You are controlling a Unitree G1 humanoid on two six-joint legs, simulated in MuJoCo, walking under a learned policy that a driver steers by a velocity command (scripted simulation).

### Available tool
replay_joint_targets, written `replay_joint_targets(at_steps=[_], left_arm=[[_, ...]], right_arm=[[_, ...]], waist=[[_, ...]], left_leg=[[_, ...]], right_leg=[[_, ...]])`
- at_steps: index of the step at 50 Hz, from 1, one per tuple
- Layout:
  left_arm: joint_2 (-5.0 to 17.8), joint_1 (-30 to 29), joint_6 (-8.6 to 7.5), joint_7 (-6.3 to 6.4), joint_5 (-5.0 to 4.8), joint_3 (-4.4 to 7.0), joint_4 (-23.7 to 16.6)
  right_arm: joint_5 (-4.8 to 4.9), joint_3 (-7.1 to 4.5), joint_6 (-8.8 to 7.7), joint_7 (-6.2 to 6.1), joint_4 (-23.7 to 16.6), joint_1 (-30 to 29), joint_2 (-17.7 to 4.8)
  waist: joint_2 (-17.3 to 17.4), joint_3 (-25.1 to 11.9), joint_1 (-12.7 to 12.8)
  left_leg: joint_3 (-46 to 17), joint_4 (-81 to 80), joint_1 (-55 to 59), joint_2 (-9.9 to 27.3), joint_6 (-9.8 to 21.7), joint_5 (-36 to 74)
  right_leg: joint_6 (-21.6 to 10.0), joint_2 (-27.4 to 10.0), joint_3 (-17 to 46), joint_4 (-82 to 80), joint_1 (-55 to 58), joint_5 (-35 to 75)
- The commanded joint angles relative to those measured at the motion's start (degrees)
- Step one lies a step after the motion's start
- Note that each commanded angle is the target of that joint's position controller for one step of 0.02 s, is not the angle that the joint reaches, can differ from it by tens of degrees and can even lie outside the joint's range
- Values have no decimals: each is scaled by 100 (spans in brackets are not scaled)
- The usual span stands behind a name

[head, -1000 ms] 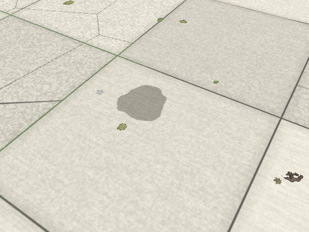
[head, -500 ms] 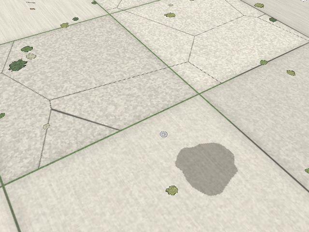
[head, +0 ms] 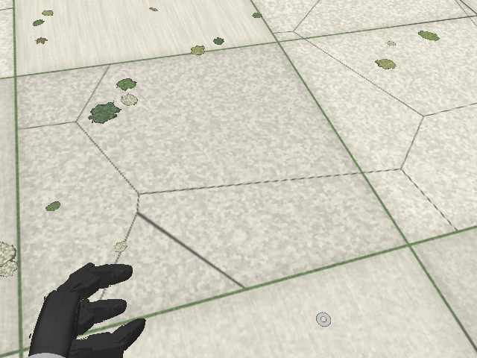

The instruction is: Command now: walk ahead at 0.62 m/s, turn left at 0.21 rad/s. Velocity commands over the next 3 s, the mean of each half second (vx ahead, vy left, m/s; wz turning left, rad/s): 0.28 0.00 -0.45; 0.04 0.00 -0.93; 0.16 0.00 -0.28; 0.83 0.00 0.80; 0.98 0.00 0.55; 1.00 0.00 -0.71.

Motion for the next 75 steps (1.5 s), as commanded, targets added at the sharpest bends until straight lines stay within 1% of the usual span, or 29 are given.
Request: replay_joint_targets(at_steps=[1, 3, 5, 7, 8, 9, 10, 11, 12, 15, 18, 25, 31, 32, 33, 34, 35, 36, 40, 46, 56, 57, 58, 59, 60, 62, 64, 68, 75], left_arm=[[141, -604, -72, -132, -56, 45, -372], [295, -741, -96, -215, -121, 129, -434], [592, 33, -140, -278, -151, 277, -212], [889, 2312, -149, -308, -181, 404, 390], [1259, 2544, -115, -333, -40, 402, 420], [1355, 2171, -86, -318, 57, 413, 253], [1211, 1718, 69, -226, -57, 467, -16], [898, 1392, 240, -136, -138, 366, -156], [914, 1236, 347, -112, -168, 321, -185], [938, 1109, 455, -86, -162, 352, -166], [1108, 1362, 570, 14, -203, 436, -45], [1207, 1440, 1026, 288, -324, 534, -156], [1138, 1345, 1112, 269, -331, 582, -344], [907, 1503, 1121, 244, -361, 508, -344], [635, 1851, 1131, 224, -333, 414, -343], [1007, 1882, 1067, 165, -357, 513, -492], [1515, 1874, 1025, 121, -300, 636, -381], [1611, 1925, 1061, 116, -312, 682, -233], [1151, 1925, 1189, 121, -333, 532, -204], [903, 1313, 1134, 87, -311, 415, -504], [863, 1308, 1343, -137, -315, 498, -457], [924, 1594, 1352, -112, -314, 566, -340], [1265, 2004, 1330, -25, -276, 690, -196], [2020, 2132, 1253, 92, -242, 806, -309], [1837, 1911, 1069, 60, 1, 706, -492], [1196, 1533, 872, 18, -17, 472, -278], [580, 985, 819, 68, -123, 212, -151], [1045, 1735, 616, 141, -62, 355, 218], [808, 1896, 242, 198, -79, 354, 626]], right_arm=[[-13, -196, 5, -90, -50, 349, -780], [-47, -187, 37, -110, 103, 418, -775], [-169, -236, 39, -174, 70, 178, -961], [-274, -271, 16, -178, -300, -957, -1140], [-484, -133, -1, -136, -556, -360, -487], [-189, -8, -37, 2, -500, 733, -580], [-103, -63, -11, 47, -531, 237, -1115], [-169, -128, 15, 51, -798, -743, -1333], [-254, -131, 51, 16, -966, -1179, -1214], [-291, -108, 191, -78, -1069, -1115, -940], [-307, -59, 190, -216, -1075, -1319, -717], [-154, -137, 230, -199, -1154, -2244, -892], [-51, -290, -33, -54, -977, -2089, -1139], [-80, -333, -26, -59, -937, -2018, -1264], [-222, -372, 50, -101, -1066, -2138, -1562], [-452, -380, 113, -76, -1073, -2096, -1550], [-399, -345, 107, -84, -1160, -2208, -1265], [-304, -288, 140, -120, -1218, -2401, -1052], [-261, -200, 294, -234, -1243, -2367, -1039], [-305, -321, 384, -244, -1022, -1870, -1343], [17, -532, 292, 27, -772, -2040, -1617], [74, -519, 304, 39, -690, -1961, -1500], [24, -444, 305, 76, -546, -1580, -1247], [-298, -264, 296, 136, -861, -1607, -868], [-271, -327, 291, 68, -925, -1986, -1119], [-7, -359, 381, -31, -794, -2161, -1271], [-120, -317, 479, -52, -405, -1586, -1136], [159, -419, 396, 83, -541, -1847, -1450], [54, -431, 235, 108, -441, -1415, -1082]], waist=[[722, 82, -371], [758, 33, -392], [845, -417, 50], [906, -1282, 1371], [-1015, -2125, 808], [-1620, -3090, 461], [-767, -3051, 777], [185, -2244, 871], [850, -1494, 655], [348, -784, 239], [136, -1095, 287], [-600, -885, 613], [-900, -777, 518], [-444, -987, 573], [685, -1246, 802], [1744, -1153, 885], [1421, -948, 822], [1042, -738, 817], [837, -386, 667], [1051, -635, 281], [1097, -823, 579], [939, -864, 726], [120, -882, 780], [-1968, -872, 562], [-1439, -1462, 925], [-664, -1081, 794], [-591, -1019, 440], [-672, -340, 865], [-396, 103, 605]], left_leg=[[-283, -647, -1122, 917, 191, 2444], [-288, -209, -344, 1129, 42, 2865], [-213, 596, 302, 1304, -191, 4622], [267, 3136, -150, 1073, -575, 5079], [586, 5689, -1932, 339, -973, -545], [-160, 6936, -3431, 30, -1240, -1906], [-468, 7154, -3725, 464, -1151, -1210], [-271, 6652, -3713, 599, -1062, -786], [-90, 6243, -3693, 616, -1036, -697], [4, 4757, -3061, 779, -1027, -596], [140, 3524, -2755, 606, -1214, -452], [-165, 1962, -2572, 401, -1262, 589], [-178, -301, -1135, 534, -1022, 1007], [-428, -729, -352, 1145, -772, 1422], [-1474, -599, 443, 2365, -134, 2004], [-2363, -755, 138, 3082, 532, 2392], [-2220, -784, -71, 3096, 629, 2191], [-1522, -694, -215, 2691, 408, 1732], [-203, -799, -493, 2109, 261, 1826], [375, -879, 343, 2503, 552, 2110], [1501, -154, 77, 2990, -12, 2199], [1747, 335, -223, 2838, -313, 1911], [2063, 1351, -1240, 2382, -743, 1240], [2326, 3381, -3410, 1562, -1309, -2102], [1222, 4425, -3801, 1317, -1391, -2235], [899, 4422, -3622, 1508, -1138, -1275], [831, 4111, -2908, 1553, -1216, -380], [441, 4051, -4155, 1354, -1059, 579], [144, 4138, -5143, 1467, -1045, 1402]], right_leg=[[-83, 612, -966, -1172, 1476, 1516], [-331, 713, -994, -1512, 1190, 1164], [-581, 1022, -1095, -1434, 1577, 666], [-814, 727, -709, -1630, 3466, 1372], [-1436, -569, 1117, -855, 5442, 3675], [-2650, -1749, 3982, -1388, 6963, 2774], [-2488, -1535, 3991, -1747, 6627, 602], [-2087, -1060, 3250, -1961, 5515, -372], [-1895, -759, 2927, -2208, 4347, -672], [-1610, -8, 2157, -2508, 2679, -246], [-1554, 142, 1876, -2245, 2469, 1239], [-1017, 473, 2438, -2385, 2442, -2228], [-825, 605, 3039, -1823, 2694, -1910], [-638, 909, 2739, -1198, 2328, -3084], [-387, 1422, 1802, -29, 1476, -4290], [-138, 1625, 955, 1316, 758, -4484], [117, 1192, 750, 2061, 528, -3986], [220, 1019, 599, 2377, 456, -3525], [472, 639, -168, 3375, 105, -2704], [685, 3, -470, 2303, -47, -2536], [-126, 159, -1176, -560, 1991, -2341], [-330, 338, -1196, -1177, 2596, -1901], [-651, 205, -524, -1837, 3757, -660], [-1431, -1453, 1674, -1602, 4912, 2224], [-2296, -2025, 2033, -1776, 4360, 2153], [-1706, -1321, 803, -1973, 3811, 845], [-1342, -917, -5, -2036, 3342, 741], [-1280, -1326, 710, -3374, 3852, -4029], [-896, -1441, -406, -3698, 4385, -3321]])
Next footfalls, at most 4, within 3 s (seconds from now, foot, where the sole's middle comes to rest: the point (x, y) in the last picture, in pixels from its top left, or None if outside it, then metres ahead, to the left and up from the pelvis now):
0.14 right None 0.37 -0.13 -0.77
0.64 left None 0.47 0.03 -0.77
1.16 right None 0.25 -0.14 -0.77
1.84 left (276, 276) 0.72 -0.20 -0.77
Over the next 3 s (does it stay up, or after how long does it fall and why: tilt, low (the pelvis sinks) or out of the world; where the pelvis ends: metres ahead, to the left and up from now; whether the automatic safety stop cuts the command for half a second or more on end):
stays up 1.46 -0.46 -0.01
